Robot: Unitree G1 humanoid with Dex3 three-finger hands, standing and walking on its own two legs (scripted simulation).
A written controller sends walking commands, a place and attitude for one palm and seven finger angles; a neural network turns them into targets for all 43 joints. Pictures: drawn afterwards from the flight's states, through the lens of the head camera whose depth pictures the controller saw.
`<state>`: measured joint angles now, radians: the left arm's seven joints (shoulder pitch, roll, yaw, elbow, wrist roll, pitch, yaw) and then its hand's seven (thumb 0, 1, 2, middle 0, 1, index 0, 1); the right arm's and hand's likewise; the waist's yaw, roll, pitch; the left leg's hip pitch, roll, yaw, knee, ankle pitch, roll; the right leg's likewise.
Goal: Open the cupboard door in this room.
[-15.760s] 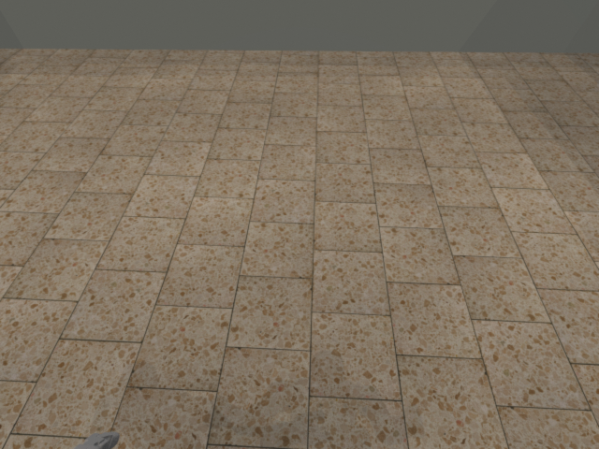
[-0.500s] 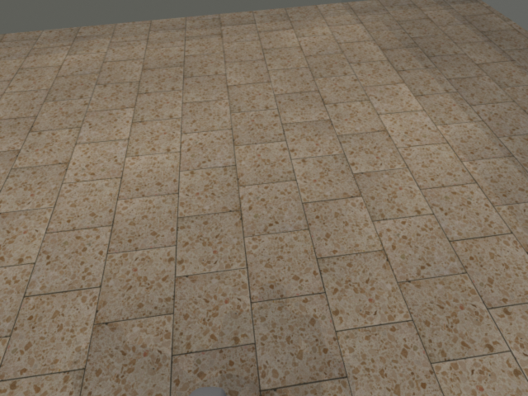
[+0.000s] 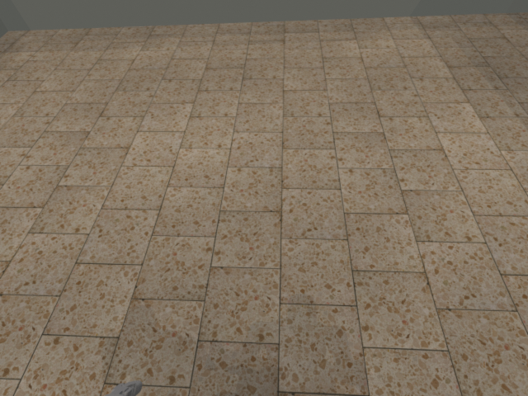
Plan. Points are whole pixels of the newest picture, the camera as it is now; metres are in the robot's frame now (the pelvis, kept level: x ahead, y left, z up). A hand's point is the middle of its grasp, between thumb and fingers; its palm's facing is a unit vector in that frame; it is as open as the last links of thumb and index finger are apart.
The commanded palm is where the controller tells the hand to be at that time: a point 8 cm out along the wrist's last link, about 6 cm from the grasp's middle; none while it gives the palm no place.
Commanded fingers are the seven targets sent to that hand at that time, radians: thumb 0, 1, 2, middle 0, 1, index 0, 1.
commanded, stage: turn or walk to find it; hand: left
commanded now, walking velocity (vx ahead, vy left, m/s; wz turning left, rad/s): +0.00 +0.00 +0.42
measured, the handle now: out of the picture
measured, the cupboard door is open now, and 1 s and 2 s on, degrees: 0 0 0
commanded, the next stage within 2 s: stand and wait in 0.46 s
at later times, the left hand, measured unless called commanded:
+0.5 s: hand out of the picture -0.07 +0.22 -0.18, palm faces +0.31 -0.92 -0.24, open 7.4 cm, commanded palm none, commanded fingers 0.00 0.90 0.90 -0.20 -0.30 -0.20 -0.30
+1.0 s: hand out of the picture -0.03 +0.20 -0.14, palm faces +0.46 -0.84 -0.29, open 7.4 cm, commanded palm none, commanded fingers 0.00 0.90 0.90 -0.20 -0.30 -0.20 -0.30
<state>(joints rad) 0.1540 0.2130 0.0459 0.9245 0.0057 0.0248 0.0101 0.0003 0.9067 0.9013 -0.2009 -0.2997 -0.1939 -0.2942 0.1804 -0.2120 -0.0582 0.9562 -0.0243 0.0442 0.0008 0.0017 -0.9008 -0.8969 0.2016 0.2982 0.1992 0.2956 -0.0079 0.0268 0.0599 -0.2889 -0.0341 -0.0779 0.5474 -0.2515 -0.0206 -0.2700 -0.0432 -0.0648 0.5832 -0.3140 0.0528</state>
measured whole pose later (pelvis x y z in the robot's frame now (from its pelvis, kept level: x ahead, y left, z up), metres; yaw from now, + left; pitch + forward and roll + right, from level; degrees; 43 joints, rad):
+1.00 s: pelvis -0.04 -0.03 +0.00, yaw +28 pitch -1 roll +2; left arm 0.15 0.18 0.04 0.89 0.01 0.01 0.02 0.00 0.91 0.90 -0.20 -0.30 -0.20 -0.29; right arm 0.21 -0.25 -0.09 0.97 -0.02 0.07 0.00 0.00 -0.90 -0.90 0.20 0.30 0.20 0.30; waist -0.02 0.06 0.08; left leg -0.43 -0.05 -0.08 0.93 -0.47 -0.03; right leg -0.26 -0.06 -0.11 0.59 -0.32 -0.03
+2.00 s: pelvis -0.05 -0.05 +0.01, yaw +59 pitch -1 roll +2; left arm 0.21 0.16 0.03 0.91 0.02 0.01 0.02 0.00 0.90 0.90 -0.20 -0.30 -0.20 -0.29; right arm 0.20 -0.26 -0.09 0.97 -0.03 0.08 0.02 0.00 -0.91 -0.90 0.20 0.30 0.19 0.29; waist -0.02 0.04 0.08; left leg -0.49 0.00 -0.03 1.16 -0.39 -0.06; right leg -0.22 -0.10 -0.18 0.54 -0.30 -0.02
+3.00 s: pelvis +0.03 +0.17 +0.01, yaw +87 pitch -1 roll +1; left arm 0.32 0.16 0.05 1.04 0.02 -0.08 0.01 -0.01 0.93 0.90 -0.20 -0.30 -0.20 -0.29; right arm 0.22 -0.24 -0.08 1.02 -0.03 0.01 0.03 0.00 -0.91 -0.90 0.19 0.30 0.19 0.29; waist 0.00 0.04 0.04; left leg -0.61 0.09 0.00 1.15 -0.16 -0.01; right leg -0.10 -0.07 -0.26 0.41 -0.30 -0.02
